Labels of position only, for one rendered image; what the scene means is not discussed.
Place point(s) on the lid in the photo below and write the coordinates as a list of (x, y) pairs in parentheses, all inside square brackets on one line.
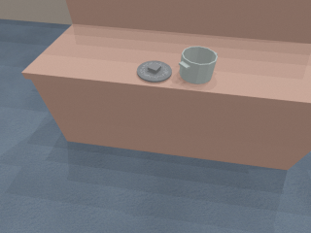
[(149, 76)]

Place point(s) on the pot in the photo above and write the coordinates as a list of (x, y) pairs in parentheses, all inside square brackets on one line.
[(197, 64)]

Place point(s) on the knob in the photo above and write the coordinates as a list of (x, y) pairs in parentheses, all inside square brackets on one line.
[(154, 67)]

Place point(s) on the table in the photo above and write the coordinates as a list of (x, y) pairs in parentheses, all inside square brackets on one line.
[(255, 110)]

